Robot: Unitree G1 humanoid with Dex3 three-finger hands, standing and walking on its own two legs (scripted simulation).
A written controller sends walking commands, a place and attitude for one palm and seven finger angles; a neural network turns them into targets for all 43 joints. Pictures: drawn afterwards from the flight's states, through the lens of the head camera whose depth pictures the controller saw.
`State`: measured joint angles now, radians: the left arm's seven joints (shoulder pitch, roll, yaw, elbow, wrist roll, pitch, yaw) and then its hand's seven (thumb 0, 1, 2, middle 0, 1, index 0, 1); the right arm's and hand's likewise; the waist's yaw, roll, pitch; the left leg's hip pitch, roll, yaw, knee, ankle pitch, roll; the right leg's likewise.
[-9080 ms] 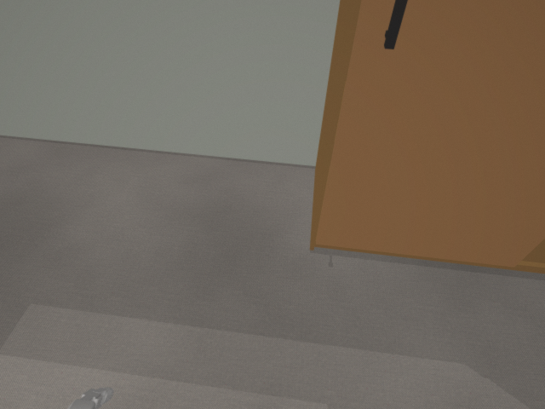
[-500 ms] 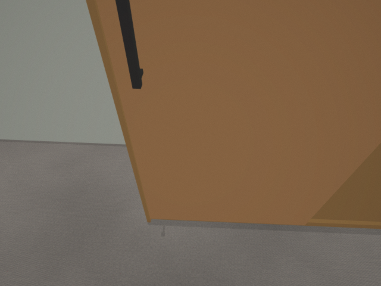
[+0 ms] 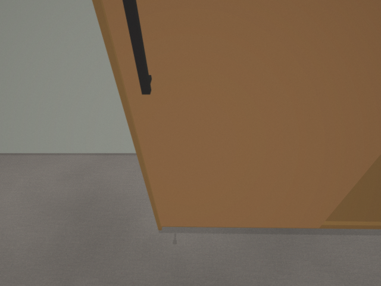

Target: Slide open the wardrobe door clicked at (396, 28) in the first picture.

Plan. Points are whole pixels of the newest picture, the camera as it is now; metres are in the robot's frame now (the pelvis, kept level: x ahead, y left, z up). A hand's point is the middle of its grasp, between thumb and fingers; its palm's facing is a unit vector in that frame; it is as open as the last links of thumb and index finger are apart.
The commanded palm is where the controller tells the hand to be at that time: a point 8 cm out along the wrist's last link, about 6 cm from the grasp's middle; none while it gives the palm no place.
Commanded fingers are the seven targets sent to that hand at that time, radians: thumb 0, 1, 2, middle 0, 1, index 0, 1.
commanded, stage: come to a stop and stand still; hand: left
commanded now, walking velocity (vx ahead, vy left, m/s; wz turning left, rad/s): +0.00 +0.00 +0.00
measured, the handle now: (140, 46) +0.55 +0.13 +0.27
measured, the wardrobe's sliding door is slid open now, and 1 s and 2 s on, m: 0.00 0.00 0.00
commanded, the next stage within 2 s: look again from close up in 0.66 s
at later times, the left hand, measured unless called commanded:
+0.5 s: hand out of the picture +0.03 +0.16 -0.17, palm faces +0.01 -0.98 -0.20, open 7.3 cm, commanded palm none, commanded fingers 0.00 0.90 0.90 -0.20 -0.30 -0.20 -0.30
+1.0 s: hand out of the picture +0.04 +0.16 -0.17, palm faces +0.02 -0.98 -0.21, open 7.4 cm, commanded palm none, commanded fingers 0.00 0.90 0.90 -0.20 -0.30 -0.20 -0.30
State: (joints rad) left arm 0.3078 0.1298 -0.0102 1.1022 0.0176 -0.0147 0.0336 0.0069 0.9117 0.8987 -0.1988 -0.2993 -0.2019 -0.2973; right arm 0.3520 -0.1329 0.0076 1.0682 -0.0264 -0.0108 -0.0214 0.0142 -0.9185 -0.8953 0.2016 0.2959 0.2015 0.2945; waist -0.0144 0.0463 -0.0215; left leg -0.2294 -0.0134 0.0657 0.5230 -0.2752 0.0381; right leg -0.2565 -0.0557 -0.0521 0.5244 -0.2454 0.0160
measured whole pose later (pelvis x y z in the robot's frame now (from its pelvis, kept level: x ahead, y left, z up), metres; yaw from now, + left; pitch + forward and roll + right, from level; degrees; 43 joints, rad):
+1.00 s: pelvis +0.02 -0.02 +0.01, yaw +0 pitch -1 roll +0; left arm 0.25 0.18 -0.01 1.10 0.01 -0.01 0.02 0.01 0.91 0.90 -0.20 -0.30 -0.20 -0.30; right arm 0.24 -0.17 0.01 1.13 -0.02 -0.02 -0.02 0.01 -0.91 -0.90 0.20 0.30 0.20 0.29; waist 0.01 0.00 0.04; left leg -0.15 0.01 0.05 0.42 -0.25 0.00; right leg -0.18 -0.03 -0.07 0.44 -0.24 -0.01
